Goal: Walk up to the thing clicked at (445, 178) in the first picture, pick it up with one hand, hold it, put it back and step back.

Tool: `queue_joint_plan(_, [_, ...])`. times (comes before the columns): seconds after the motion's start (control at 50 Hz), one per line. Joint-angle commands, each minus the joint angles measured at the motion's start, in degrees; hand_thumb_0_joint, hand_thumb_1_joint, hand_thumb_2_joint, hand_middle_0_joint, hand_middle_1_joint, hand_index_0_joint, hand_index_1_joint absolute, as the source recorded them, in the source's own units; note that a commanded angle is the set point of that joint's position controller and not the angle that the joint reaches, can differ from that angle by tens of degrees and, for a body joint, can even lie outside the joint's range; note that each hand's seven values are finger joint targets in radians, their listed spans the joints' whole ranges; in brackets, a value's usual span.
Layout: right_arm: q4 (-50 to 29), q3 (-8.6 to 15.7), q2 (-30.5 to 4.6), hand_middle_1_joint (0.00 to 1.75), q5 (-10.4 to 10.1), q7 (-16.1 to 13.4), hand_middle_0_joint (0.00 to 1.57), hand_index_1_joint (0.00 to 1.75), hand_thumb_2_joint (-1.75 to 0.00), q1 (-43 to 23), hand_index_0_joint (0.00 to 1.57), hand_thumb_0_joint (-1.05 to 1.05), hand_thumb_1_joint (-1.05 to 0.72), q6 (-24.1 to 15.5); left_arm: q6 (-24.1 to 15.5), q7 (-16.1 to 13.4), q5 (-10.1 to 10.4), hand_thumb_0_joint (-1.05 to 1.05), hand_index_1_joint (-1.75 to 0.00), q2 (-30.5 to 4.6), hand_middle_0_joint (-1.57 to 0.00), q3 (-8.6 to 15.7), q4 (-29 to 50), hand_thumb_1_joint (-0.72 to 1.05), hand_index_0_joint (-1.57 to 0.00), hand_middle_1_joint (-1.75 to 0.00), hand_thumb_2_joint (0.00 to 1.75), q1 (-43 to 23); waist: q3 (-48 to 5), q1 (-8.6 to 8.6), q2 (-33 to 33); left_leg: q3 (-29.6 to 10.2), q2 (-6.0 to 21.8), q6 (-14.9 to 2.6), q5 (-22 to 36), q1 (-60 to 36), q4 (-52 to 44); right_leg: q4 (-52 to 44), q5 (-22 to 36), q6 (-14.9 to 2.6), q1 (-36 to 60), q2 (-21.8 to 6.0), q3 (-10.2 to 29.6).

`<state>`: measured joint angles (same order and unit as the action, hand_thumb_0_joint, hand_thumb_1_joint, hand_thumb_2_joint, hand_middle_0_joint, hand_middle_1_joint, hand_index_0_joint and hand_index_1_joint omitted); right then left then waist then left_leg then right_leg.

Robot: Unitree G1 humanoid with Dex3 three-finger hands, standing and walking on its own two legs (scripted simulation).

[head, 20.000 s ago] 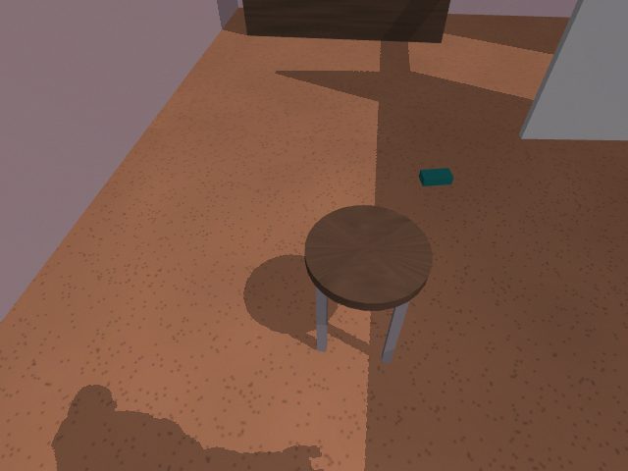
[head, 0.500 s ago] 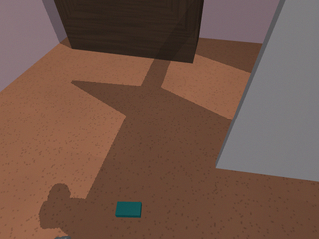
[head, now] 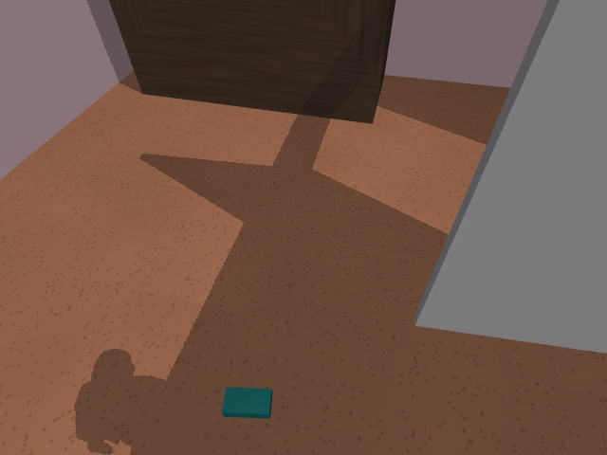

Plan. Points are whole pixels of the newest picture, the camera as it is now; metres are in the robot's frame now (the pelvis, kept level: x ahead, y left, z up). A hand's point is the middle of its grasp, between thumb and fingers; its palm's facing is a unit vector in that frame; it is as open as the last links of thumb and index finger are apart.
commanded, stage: walk up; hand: left
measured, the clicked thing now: (248, 402) +0.43 +0.21 -0.76
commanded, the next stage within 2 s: stand in 0.26 s
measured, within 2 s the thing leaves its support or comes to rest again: neither
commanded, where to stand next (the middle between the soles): +0.04 -0.02 m, yaw -2 degrees
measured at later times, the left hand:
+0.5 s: hand out of the picture +0.08 +0.25 -0.16, palm faces -0.02 -0.94 -0.34, open 7.4 cm
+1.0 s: hand out of the picture +0.06 +0.25 -0.16, palm faces -0.03 -0.94 -0.34, open 7.4 cm
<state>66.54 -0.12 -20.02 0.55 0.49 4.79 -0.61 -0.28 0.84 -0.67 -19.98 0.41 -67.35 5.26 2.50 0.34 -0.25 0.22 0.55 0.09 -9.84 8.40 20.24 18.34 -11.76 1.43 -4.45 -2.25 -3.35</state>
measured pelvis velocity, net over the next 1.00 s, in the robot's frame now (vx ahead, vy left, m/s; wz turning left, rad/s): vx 0.00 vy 0.00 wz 0.00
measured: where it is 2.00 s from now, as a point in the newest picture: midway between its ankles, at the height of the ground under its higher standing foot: outside the picture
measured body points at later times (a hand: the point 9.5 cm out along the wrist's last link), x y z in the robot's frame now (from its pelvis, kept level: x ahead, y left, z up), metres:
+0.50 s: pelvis +0.00 +0.00 +0.00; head +0.01 +0.00 +0.45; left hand +0.08 +0.30 -0.13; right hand +0.09 -0.30 -0.13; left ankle +0.01 +0.12 -0.75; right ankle -0.02 -0.13 -0.75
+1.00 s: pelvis +0.00 +0.00 +0.00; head +0.01 +0.00 +0.45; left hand +0.06 +0.30 -0.13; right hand +0.07 -0.30 -0.13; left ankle +0.01 +0.12 -0.75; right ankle -0.02 -0.13 -0.75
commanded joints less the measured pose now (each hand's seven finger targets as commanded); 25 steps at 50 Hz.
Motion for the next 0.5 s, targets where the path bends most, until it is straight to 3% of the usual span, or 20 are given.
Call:
queue_joint_plan(0.0, [-3.6,2.4,-12.7,0.30,-0.1,-0.9,0.20,0.30,-0.90,-3.2,0.20,0.00,-0.90,-1.5,-1.4,-1.0,0.2,0.00,-0.30,-11.9,-0.20,2.1,4.2,0.90,-0.20,-0.30,0.90,-3.1,-4.7,-0.23,0.0,-5.2,6.3,-1.68,8.4,-1.4,-3.3,-3.1,5.9,-1.89,-0.1,-5.3,4.2])
queue_joint_plan(0.22, [-4.0,2.4,-12.2,0.30,-0.1,-0.9,0.20,0.30,-0.90,-2.6,0.20,0.00,-0.90,-1.4,-1.4,-1.2,0.1,0.00,-0.30,-11.9,-0.20,2.3,4.7,0.90,-0.20,-0.30,0.90,-3.0,-5.1,-0.29,0.7,-5.1,6.2,-1.64,10.8,-1.6,-3.1,-2.9,7.8,-1.68,0.9,-5.4,4.1])
queue_joint_plan(0.26, [-4.4,2.4,-12.5,0.30,-0.1,-1.1,0.20,0.30,-0.90,-3.8,0.20,0.00,-0.90,-1.4,-1.5,-1.5,0.2,0.00,-0.30,-11.9,-0.20,2.2,4.7,0.90,-0.20,-0.30,0.90,-2.5,-4.8,-0.04,-0.1,-5.4,7.5,-1.31,16.8,-2.8,-2.5,-3.0,11.5,-1.75,0.4,-6.6,4.7])
queue_joint_plan(0.48, [-4.1,2.1,-12.3,0.30,-0.3,-0.9,0.20,0.30,-0.90,-3.8,0.20,0.00,-0.90,-1.2,-1.4,-1.4,0.0,0.00,-0.30,-12.0,-0.20,2.0,4.7,0.90,-0.20,-0.30,0.90,-2.4,-5.0,-0.39,0.2,-5.2,7.2,-1.01,12.0,-2.8,-4.0,-4.2,7.8,-1.64,0.6,-6.5,4.6])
